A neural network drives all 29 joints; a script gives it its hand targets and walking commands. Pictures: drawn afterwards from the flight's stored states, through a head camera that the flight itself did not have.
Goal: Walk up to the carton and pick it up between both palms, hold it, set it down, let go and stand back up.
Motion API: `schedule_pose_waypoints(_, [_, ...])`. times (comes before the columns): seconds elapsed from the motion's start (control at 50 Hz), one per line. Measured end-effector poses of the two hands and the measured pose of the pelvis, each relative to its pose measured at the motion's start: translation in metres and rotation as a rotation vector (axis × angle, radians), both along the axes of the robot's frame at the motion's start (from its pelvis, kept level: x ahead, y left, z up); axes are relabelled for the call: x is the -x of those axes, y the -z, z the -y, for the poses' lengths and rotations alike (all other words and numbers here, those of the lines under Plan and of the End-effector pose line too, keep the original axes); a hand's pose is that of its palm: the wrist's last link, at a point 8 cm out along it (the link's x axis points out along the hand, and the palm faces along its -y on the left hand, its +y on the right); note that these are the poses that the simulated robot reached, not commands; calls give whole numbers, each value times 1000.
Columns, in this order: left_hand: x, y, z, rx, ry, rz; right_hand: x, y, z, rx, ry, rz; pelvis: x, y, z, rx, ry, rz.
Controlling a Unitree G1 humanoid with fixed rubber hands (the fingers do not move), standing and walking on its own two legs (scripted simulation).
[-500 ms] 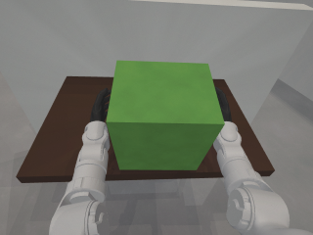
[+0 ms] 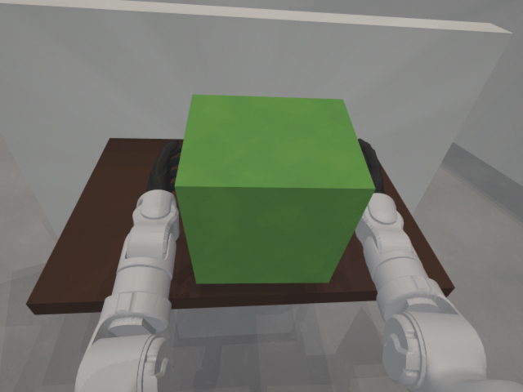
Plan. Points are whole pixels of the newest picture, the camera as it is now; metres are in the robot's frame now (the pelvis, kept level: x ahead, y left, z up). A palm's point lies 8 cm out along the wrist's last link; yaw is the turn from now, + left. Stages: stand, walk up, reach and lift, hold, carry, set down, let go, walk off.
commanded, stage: reach and lift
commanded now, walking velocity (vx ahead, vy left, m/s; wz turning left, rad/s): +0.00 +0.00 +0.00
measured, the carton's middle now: (266, 196) +0.40 +0.00 +0.12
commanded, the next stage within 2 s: hold in 1.88 s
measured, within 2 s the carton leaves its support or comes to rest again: neither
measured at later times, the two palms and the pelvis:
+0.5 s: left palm (147, 184) +0.36 +0.18 +0.18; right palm (370, 184) +0.37 -0.15 +0.18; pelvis -0.01 +0.00 +0.00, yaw +2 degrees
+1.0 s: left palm (143, 165) +0.35 +0.18 +0.21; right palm (382, 154) +0.37 -0.15 +0.24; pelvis -0.01 +0.00 +0.00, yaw +1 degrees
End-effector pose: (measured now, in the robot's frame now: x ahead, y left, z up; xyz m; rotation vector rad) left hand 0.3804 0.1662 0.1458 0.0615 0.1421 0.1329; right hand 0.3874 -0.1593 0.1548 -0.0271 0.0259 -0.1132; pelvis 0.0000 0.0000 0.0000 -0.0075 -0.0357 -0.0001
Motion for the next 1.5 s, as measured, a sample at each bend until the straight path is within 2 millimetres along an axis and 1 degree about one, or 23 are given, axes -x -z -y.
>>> schedule_pose_waypoints(0.08, [-3,-15,2,11,2,-5,-2,-14,2,9,4,-8,-3,0,1,-4,-3,47])
schedule_pose_waypoints(0.16, [0,-19,-1,11,7,-13,0,-21,-1,11,4,-13,-4,1,1,-3,-4,79])
schedule_pose_waypoints(0.32, [19,-20,-12,2,-13,-15,10,-27,-13,-5,-22,-11,2,1,0,1,-23,97])
schedule_pose_waypoints(0.42, [26,-25,-13,-2,-12,-40,18,-26,-14,-25,-17,-35,8,2,-1,0,-31,98])
schedule_pose_waypoints(0.48, [25,-30,-11,-2,-6,-59,20,-26,-12,-39,-8,-54,13,2,-1,-2,-29,89])
schedule_pose_waypoints(0.54, [24,-38,-9,-10,-2,-59,20,-32,-9,-55,-1,-53,17,2,-2,-2,-24,77])
schedule_pose_waypoints(0.64, [20,-54,-5,-7,3,-48,18,-49,-5,-61,4,-43,20,2,-2,-2,-11,73])
schedule_pose_waypoints(0.72, [19,-60,-4,10,2,-55,16,-62,-5,-47,4,-51,19,2,-1,-4,-4,76])
schedule_pose_waypoints(0.86, [26,-70,-8,14,-2,-24,19,-84,-9,-45,-7,-24,15,2,0,2,-11,89])
schedule_pose_waypoints(0.9, [27,-70,-8,20,-2,-36,20,-86,-10,-45,-7,-37,15,2,0,0,-13,95])
schedule_pose_waypoints(0.98, [27,-66,-9,24,0,-77,19,-83,-10,-49,-3,-78,15,2,0,-2,-17,88])
schedule_pose_waypoints(1.06, [25,-70,-10,4,0,-77,18,-84,-11,-61,-5,-79,15,2,-2,1,-17,65])
schedule_pose_waypoints(1.22, [20,-85,-7,12,9,-56,18,-97,-8,-75,6,-61,14,2,-5,4,-11,49])
schedule_pose_waypoints(1.38, [15,-89,0,22,22,-70,15,-109,-1,-65,16,-77,11,2,-4,5,2,33])
schedule_pose_waypoints(1.5, [15,-90,2,31,21,-76,13,-117,0,-58,12,-85,7,2,-3,6,7,23])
